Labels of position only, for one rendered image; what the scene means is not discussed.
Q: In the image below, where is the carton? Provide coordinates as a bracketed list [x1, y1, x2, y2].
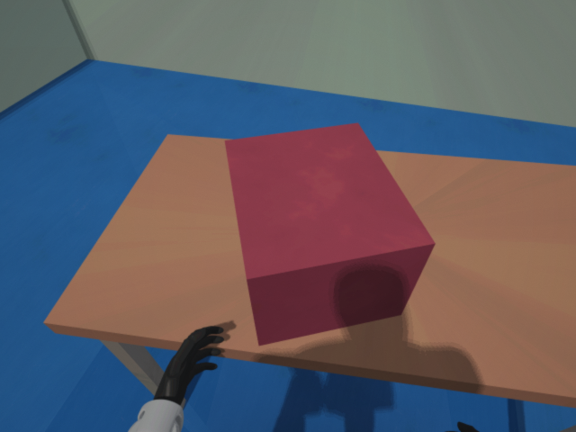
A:
[225, 123, 436, 346]

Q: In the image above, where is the table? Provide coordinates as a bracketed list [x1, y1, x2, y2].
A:
[43, 134, 576, 432]

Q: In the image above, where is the left robot hand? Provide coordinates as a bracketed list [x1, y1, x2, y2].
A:
[153, 326, 224, 405]

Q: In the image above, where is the left robot forearm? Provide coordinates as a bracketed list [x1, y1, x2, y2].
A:
[128, 400, 184, 432]

